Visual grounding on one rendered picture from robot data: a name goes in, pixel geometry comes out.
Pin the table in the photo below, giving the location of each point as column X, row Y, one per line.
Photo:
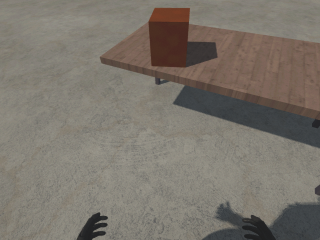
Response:
column 275, row 72

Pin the robot left hand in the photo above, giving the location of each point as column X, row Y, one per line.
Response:
column 87, row 231

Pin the robot right hand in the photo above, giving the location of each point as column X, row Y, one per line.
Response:
column 261, row 229

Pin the carton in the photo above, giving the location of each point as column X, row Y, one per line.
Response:
column 168, row 35

